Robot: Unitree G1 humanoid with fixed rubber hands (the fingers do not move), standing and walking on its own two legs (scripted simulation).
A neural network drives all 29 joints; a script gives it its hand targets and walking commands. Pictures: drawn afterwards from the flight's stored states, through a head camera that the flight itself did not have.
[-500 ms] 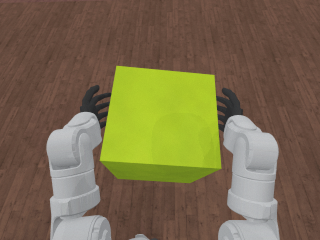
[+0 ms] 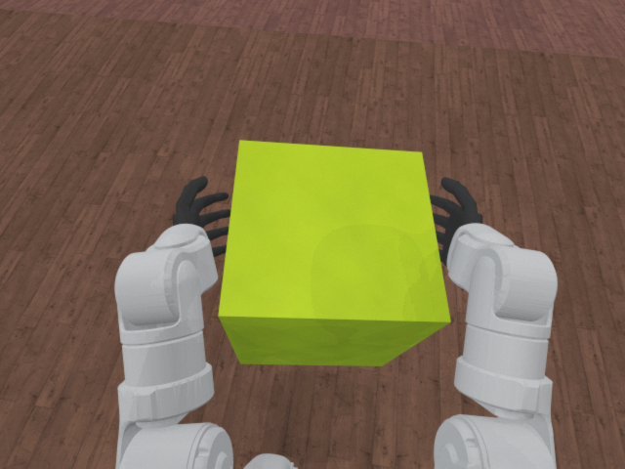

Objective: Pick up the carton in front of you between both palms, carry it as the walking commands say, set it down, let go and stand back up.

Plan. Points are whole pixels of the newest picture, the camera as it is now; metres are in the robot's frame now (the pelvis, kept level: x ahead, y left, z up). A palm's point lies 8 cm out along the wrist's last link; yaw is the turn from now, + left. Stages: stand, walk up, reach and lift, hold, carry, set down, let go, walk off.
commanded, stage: carry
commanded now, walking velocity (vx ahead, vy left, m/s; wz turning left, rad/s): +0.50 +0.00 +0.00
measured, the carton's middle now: (321, 269) +0.37 +0.05 +0.05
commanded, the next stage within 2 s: none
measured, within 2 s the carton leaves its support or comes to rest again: neither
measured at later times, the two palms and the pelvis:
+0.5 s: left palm (302, 42) +0.71 +0.11 +0.18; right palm (494, 63) +0.68 -0.18 +0.18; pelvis +0.33 +0.01 +0.03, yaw -1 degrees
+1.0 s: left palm out of the picture +1.04 +0.15 +0.23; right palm out of the picture +1.02 -0.14 +0.22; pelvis +0.66 +0.02 +0.07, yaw +0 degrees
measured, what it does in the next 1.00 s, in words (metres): climbs: left foot, then right foot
